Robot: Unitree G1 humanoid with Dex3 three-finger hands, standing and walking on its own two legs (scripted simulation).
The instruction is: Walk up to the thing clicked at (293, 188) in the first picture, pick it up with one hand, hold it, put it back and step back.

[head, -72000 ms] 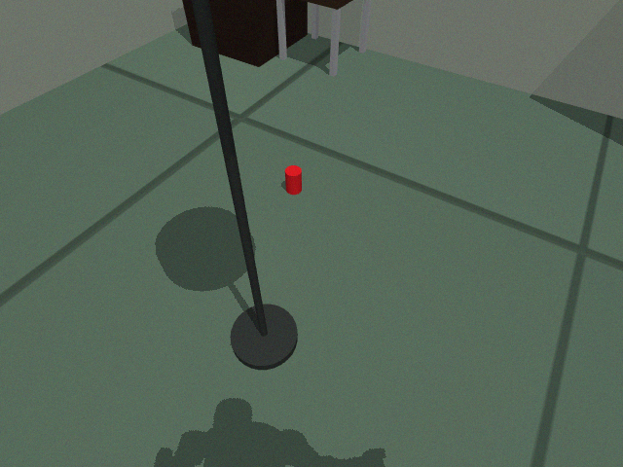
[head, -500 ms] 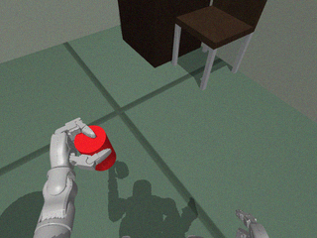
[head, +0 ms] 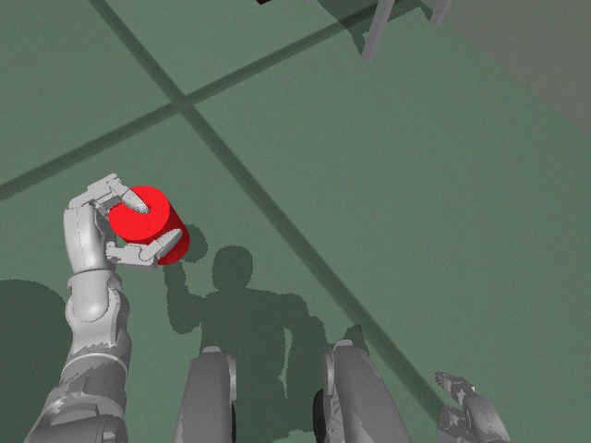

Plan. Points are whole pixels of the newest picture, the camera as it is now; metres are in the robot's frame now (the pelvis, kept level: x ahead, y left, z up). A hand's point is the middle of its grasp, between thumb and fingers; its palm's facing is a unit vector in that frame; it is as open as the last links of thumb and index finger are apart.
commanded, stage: crouch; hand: left
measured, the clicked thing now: (153, 228) +0.41 +0.19 -0.06
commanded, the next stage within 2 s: lower in 1.24 s
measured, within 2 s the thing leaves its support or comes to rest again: neither
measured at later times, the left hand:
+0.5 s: hand (165, 259) +0.43 +0.21 -0.24, palm faces +0.23 -0.97 -0.02, open 7.0 cm
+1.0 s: hand (171, 260) +0.46 +0.23 -0.36, palm faces +0.22 -0.97 -0.02, open 6.9 cm
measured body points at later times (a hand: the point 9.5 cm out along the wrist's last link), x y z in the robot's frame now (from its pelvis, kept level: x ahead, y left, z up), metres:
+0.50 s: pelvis -0.06 +0.00 -0.20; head +0.15 +0.05 +0.20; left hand +0.41 +0.26 -0.24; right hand +0.02 -0.27 -0.31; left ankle +0.04 +0.13 -0.56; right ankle +0.04 -0.13 -0.56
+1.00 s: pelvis -0.06 +0.01 -0.28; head +0.19 +0.08 +0.09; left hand +0.45 +0.28 -0.35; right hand -0.02 -0.27 -0.37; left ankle +0.04 +0.13 -0.56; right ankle +0.04 -0.13 -0.56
